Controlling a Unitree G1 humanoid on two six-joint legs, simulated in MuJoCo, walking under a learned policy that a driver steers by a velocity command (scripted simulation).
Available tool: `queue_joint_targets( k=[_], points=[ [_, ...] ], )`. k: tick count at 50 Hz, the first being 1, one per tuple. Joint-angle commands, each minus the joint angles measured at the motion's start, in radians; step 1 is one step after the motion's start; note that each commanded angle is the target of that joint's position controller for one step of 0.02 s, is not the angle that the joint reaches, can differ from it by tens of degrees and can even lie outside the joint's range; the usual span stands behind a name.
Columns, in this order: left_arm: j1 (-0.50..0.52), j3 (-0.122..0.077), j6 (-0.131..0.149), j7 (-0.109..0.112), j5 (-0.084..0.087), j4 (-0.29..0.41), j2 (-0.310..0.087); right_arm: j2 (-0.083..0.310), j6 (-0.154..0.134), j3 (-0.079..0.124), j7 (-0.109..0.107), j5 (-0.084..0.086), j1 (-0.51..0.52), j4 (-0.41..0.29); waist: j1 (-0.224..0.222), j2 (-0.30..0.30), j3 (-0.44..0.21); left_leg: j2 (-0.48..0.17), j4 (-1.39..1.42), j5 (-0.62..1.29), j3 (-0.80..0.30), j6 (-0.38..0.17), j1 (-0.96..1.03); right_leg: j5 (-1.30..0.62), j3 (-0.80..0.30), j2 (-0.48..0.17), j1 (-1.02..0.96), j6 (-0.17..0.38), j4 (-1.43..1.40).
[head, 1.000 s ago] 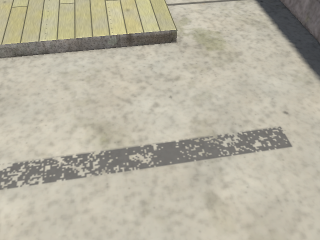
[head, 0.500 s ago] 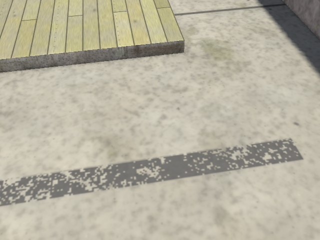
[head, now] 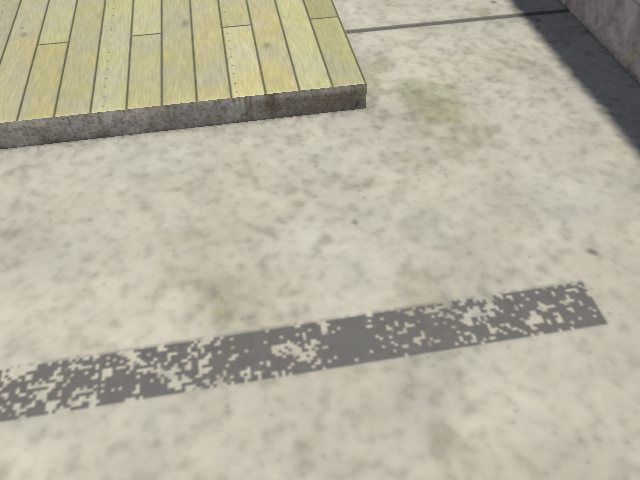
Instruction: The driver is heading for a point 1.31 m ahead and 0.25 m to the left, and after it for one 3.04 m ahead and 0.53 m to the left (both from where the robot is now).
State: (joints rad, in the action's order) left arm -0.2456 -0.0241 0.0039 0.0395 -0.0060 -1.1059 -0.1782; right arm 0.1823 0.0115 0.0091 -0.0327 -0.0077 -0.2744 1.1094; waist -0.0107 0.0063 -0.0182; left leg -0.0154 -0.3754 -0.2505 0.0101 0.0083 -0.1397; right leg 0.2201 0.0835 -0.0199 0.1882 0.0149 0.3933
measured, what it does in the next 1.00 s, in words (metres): walks ahead: left foot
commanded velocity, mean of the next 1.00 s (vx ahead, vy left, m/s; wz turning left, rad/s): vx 0.25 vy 0.00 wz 0.00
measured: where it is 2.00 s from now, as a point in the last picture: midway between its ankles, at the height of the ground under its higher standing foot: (316, 359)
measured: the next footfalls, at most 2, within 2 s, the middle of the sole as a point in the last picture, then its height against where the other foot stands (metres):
left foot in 0.90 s outside the picture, level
right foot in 1.44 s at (379, 390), level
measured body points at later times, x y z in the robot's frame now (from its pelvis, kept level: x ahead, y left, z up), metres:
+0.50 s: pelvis +0.04 -0.01 +0.00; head +0.04 -0.01 +0.45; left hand +0.05 +0.24 -0.15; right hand +0.00 -0.25 -0.16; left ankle -0.03 +0.12 -0.74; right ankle +0.00 -0.10 -0.74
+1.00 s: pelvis +0.29 +0.04 -0.02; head +0.30 +0.05 +0.43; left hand +0.24 +0.26 -0.17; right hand +0.45 -0.18 -0.14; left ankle +0.35 +0.12 -0.74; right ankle +0.07 -0.10 -0.64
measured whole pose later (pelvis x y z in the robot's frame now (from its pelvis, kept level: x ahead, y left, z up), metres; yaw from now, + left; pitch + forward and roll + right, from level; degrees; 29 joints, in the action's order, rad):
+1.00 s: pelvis +0.29 +0.04 -0.02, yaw +0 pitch +4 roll +0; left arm -0.46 -0.01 0.12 -0.06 -0.06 -1.04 -0.15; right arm 0.15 -0.11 0.04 0.01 -0.05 -0.07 0.91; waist -0.01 -0.02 -0.06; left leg 0.02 -0.60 -0.22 0.10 -0.07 -0.46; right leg 0.40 -0.06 -0.02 0.20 0.07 1.09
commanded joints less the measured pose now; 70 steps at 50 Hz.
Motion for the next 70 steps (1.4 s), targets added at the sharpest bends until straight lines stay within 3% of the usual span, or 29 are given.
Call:
queue_joint_targets(
  k=[1, 15, 16, 18, 21, 24, 25, 26, 27, 28, 30, 33, 36, 38, 40, 43, 45, 46, 47, 48, 49, 52, 54, 55, 56, 58, 60, 67, 70],
  points=[
    [-0.047, -0.015, 0.004, 0.004, 0.0, 0.021, -0.092, 0.085, -0.004, 0.013, -0.003, 0.0, -0.058, -0.017, 0.0, -0.005, 0.031, -0.032, 0.062, 0.173, -0.031, -0.061, -0.076, -0.179, -0.065, -0.054, -0.052, 0.05, -0.052],
    [-0.109, -0.02, -0.001, 0.009, 0.005, 0.014, -0.082, 0.075, 0.0, 0.015, -0.007, 0.006, -0.114, -0.015, 0.001, -0.005, 0.025, -0.02, 0.059, 0.08, -0.031, -0.076, -0.062, -0.063, -0.05, -0.041, -0.048, 0.046, -0.035],
    [-0.103, -0.025, 0.027, -0.076, -0.057, 0.022, -0.081, 0.093, -0.023, 0.029, 0.064, -0.022, -0.164, -0.004, 0.02, -0.005, 0.12, -0.034, 0.137, -0.25, -0.068, -0.098, -0.115, 0.242, -0.05, -0.039, 0.041, 0.043, -0.063],
    [-0.082, -0.05, 0.053, -0.121, -0.067, 0.035, -0.11, 0.159, -0.049, 0.067, 0.098, -0.04, -0.189, -0.01, 0.048, 0.045, 0.172, -0.095, 0.179, -0.452, -0.162, -0.174, -0.077, 0.367, -0.029, -0.023, 0.187, 0.051, 0.017],
    [-0.009, -0.059, 0.105, -0.078, -0.053, 0.093, -0.06, 0.118, -0.075, 0.064, 0.048, -0.029, -0.17, -0.033, 0.044, 0.111, 0.122, -0.246, 0.243, -0.396, -0.339, -0.286, -0.002, 0.143, -0.006, -0.009, 0.216, 0.064, 0.134],
    [-0.156, -0.063, 0.138, -0.054, -0.039, 0.083, -0.053, 0.107, -0.066, 0.056, 0.038, -0.023, 0.026, -0.12, -0.067, 0.053, 0.102, -0.181, 0.178, -0.32, -0.209, -0.258, -0.255, 0.109, -0.014, -0.007, -0.166, 0.121, 0.013],
    [-0.259, -0.069, 0.144, -0.055, -0.042, 0.053, -0.053, 0.086, -0.067, 0.054, 0.041, -0.039, 0.016, -0.124, -0.092, -0.006, 0.101, -0.116, 0.036, -0.248, -0.127, -0.223, -0.338, 0.137, -0.092, -0.043, -0.274, 0.161, -0.003],
    [-0.405, -0.074, 0.15, -0.047, -0.051, 0.011, -0.077, 0.049, -0.073, 0.046, 0.052, -0.066, 0.026, -0.138, -0.136, -0.151, 0.066, -0.003, -0.261, -0.167, -0.029, -0.147, -0.49, 0.185, -0.354, -0.188, -0.416, 0.274, -0.106],
    [-0.522, -0.067, 0.153, -0.041, -0.067, 0.001, -0.105, 0.035, -0.098, 0.047, 0.054, -0.068, 0.084, -0.175, -0.188, -0.241, 0.066, 0.054, -0.583, -0.288, -0.064, -0.112, -0.734, 0.111, -0.624, -0.348, -0.545, 0.383, -0.221],
    [-0.491, -0.047, 0.155, -0.039, -0.089, 0.003, -0.098, 0.064, -0.125, 0.062, 0.049, -0.038, 0.084, -0.17, -0.155, -0.146, 0.108, 0.021, -0.87, -0.243, -0.181, -0.134, -0.853, 0.134, -0.64, -0.393, -0.515, 0.374, -0.249],
    [-0.309, -0.016, 0.138, -0.042, -0.101, 0.049, -0.034, 0.055, -0.143, 0.061, 0.062, -0.031, 0.061, -0.169, -0.061, -0.033, 0.115, -0.02, -1.1, -0.11, -0.147, -0.179, -0.882, 0.026, -0.435, -0.341, -0.368, 0.312, -0.238],
    [-0.2, 0.036, 0.128, -0.022, -0.08, 0.086, 0.056, -0.016, -0.107, 0.041, 0.094, -0.057, 0.112, -0.219, 0.024, -0.02, 0.1, -0.109, -1.007, 0.07, -0.077, -0.19, -0.769, -0.159, -0.202, -0.228, -0.159, 0.242, -0.305],
    [-0.238, 0.038, 0.139, -0.037, -0.065, 0.088, 0.002, -0.031, -0.091, 0.026, 0.1, -0.037, 0.258, -0.272, -0.006, -0.048, 0.103, -0.084, -0.54, 0.152, 0.061, -0.109, -0.492, -0.262, -0.031, -0.096, 0.055, 0.198, -0.339],
    [-0.341, 0.027, 0.146, -0.071, -0.043, 0.044, -0.066, -0.035, -0.072, 0.019, 0.096, -0.037, 0.346, -0.302, -0.035, -0.091, 0.118, -0.054, -0.418, 0.07, 0.081, -0.051, -0.474, -0.366, -0.094, -0.179, -0.003, 0.224, -0.33],
    [-0.344, 0.014, 0.148, -0.095, -0.041, 0.034, -0.089, 0.0, -0.066, 0.028, 0.088, -0.037, 0.347, -0.301, -0.021, -0.088, 0.131, -0.055, -0.301, 0.133, 0.039, -0.074, -0.562, -0.449, -0.126, -0.246, -0.168, 0.225, -0.288],
    [-0.311, 0.005, 0.132, -0.091, -0.046, 0.044, -0.088, 0.041, -0.075, 0.049, 0.079, -0.023, 0.342, -0.306, 0.031, -0.1, 0.059, 0.009, -0.206, 0.2, 0.095, -0.13, -0.401, -0.717, -0.081, -0.247, -0.245, 0.198, -0.19],
    [-0.306, -0.008, 0.126, -0.086, -0.061, 0.06, -0.106, 0.115, -0.086, 0.079, 0.061, 0.001, 0.194, -0.271, 0.089, -0.087, -0.066, 0.042, -0.242, 0.264, 0.089, -0.188, -0.022, -0.843, -0.012, -0.156, -0.121, 0.105, 0.038],
    [-0.443, 0.013, 0.131, -0.081, -0.07, 0.067, -0.02, 0.133, -0.09, 0.078, 0.057, -0.008, 0.001, -0.223, 0.088, 0.05, -0.299, -0.092, -0.305, 0.341, -0.09, -0.315, 0.461, -0.564, -0.003, -0.059, 0.168, 0.045, 0.312],
    [-0.424, 0.035, 0.137, -0.104, -0.08, 0.099, 0.014, 0.153, -0.088, 0.079, 0.042, -0.025, -0.28, -0.149, 0.185, 0.189, -0.409, -0.307, -0.083, 0.254, -0.519, -0.452, 0.727, 0.142, -0.053, 0.089, 0.428, 0.001, 0.618],
    [-0.217, 0.003, 0.128, -0.119, -0.044, 0.143, -0.025, 0.155, -0.102, 0.084, 0.035, -0.068, -0.423, -0.056, 0.243, 0.145, -0.252, -0.31, 0.058, 0.067, -0.635, -0.384, 0.602, 0.271, -0.188, 0.077, 0.579, 0.046, 0.934],
    [-0.141, -0.011, 0.137, -0.108, -0.031, 0.156, -0.04, 0.189, -0.122, 0.097, 0.028, -0.055, -0.275, -0.074, 0.184, 0.106, -0.045, -0.289, 0.092, -0.072, -0.536, -0.305, 0.322, 0.155, -0.233, 0.002, 0.642, 0.094, 1.045],
    [-0.109, 0.0, 0.118, -0.075, -0.077, 0.177, 0.025, -0.035, -0.123, 0.032, 0.03, -0.034, -0.022, -0.119, 0.025, -0.013, -0.026, -0.262, 0.171, 0.152, -0.31, -0.294, -0.051, -0.009, -0.217, -0.107, 0.474, 0.147, 1.017],
    [-0.111, 0.0, 0.092, -0.081, -0.065, 0.176, 0.043, -0.057, -0.135, 0.024, 0.03, -0.034, -0.005, -0.124, -0.016, 0.003, -0.007, -0.231, 0.219, 0.18, -0.233, -0.295, -0.109, 0.009, -0.198, -0.118, 0.498, 0.147, 0.987],
    [-0.109, -0.043, 0.095, -0.039, 0.086, 0.213, -0.094, 0.073, -0.146, 0.046, 0.045, 0.022, 0.022, -0.122, -0.051, 0.014, -0.013, -0.207, 0.245, 0.194, -0.193, -0.255, -0.065, -0.022, -0.173, -0.13, 0.514, 0.093, 0.938],
    [-0.059, -0.04, 0.093, -0.022, 0.087, 0.224, -0.098, 0.087, -0.151, 0.048, 0.046, 0.035, 0.015, -0.115, -0.049, 0.018, 0.014, -0.204, 0.26, 0.204, -0.169, -0.243, -0.091, -0.042, -0.165, -0.15, 0.548, 0.062, 0.872],
    [0.034, -0.035, 0.094, -0.018, 0.043, 0.251, -0.08, 0.079, -0.144, 0.042, 0.034, 0.021, -0.051, -0.094, -0.022, 0.003, 0.06, -0.187, 0.258, 0.28, -0.127, -0.235, -0.107, -0.127, -0.133, -0.159, 0.604, 0.016, 0.753],
    [0.126, -0.028, 0.095, -0.028, 0.026, 0.28, -0.054, 0.096, -0.136, 0.041, 0.022, 0.007, -0.09, -0.094, 0.005, 0.031, 0.074, -0.145, 0.254, 0.34, -0.066, -0.218, -0.123, -0.252, -0.1, -0.142, 0.574, 0.01, 0.554],
    [0.386, -0.023, 0.097, -0.065, 0.04, 0.353, -0.076, 0.147, -0.108, 0.058, 0.007, 0.031, -0.261, -0.059, 0.092, 0.037, 0.11, -0.213, 0.203, 0.381, -0.069, -0.192, 0.185, -0.291, -0.067, -0.061, 0.553, 0.036, 0.164],
    [0.326, -0.043, 0.115, -0.077, 0.034, 0.352, -0.129, 0.177, -0.088, 0.071, 0.001, 0.024, -0.223, -0.074, 0.024, 0.077, 0.057, -0.228, 0.062, 0.677, -0.091, -0.17, 0.247, -0.175, -0.054, -0.004, 0.388, 0.07, 0.096]
  ],
)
